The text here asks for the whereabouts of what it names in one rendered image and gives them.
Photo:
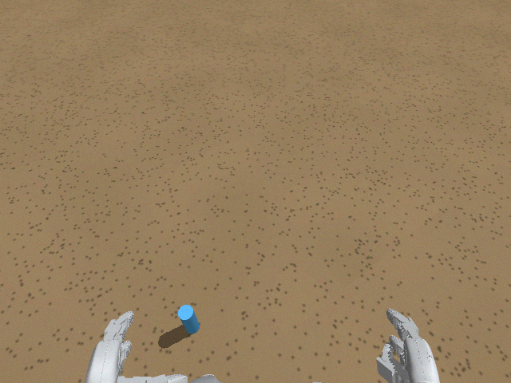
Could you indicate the can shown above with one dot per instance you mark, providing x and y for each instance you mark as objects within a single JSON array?
[{"x": 188, "y": 318}]

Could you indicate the left robot hand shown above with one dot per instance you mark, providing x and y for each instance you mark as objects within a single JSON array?
[{"x": 108, "y": 357}]

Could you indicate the right robot hand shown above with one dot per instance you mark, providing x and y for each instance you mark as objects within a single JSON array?
[{"x": 417, "y": 361}]

